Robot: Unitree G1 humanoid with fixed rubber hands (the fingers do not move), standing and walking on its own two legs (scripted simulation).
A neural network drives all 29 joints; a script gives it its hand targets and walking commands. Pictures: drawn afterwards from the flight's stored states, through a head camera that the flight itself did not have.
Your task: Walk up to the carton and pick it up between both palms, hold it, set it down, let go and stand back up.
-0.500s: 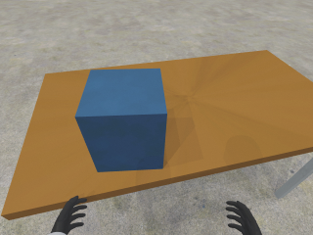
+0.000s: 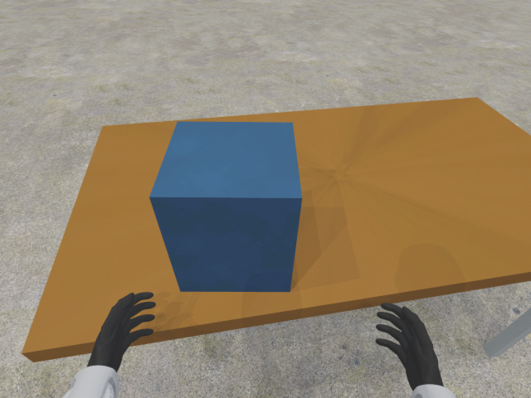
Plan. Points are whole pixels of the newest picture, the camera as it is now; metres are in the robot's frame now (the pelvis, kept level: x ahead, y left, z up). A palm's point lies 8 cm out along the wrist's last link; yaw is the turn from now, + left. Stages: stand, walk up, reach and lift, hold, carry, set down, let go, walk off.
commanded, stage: reach and lift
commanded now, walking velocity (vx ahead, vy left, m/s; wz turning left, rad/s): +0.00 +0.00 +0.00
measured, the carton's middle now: (235, 208) +0.44 +0.10 +0.04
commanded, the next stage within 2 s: none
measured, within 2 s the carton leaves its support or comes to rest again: neither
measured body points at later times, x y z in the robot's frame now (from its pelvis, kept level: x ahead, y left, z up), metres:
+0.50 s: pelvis +0.00 +0.00 +0.00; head +0.00 +0.01 +0.45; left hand +0.24 +0.25 +0.06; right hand +0.28 -0.16 +0.05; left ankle -0.02 +0.12 -0.75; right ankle -0.01 -0.13 -0.75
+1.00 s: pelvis -0.01 +0.00 +0.00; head +0.00 +0.01 +0.45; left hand +0.31 +0.25 +0.12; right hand +0.34 -0.16 +0.12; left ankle -0.02 +0.12 -0.75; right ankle -0.01 -0.13 -0.75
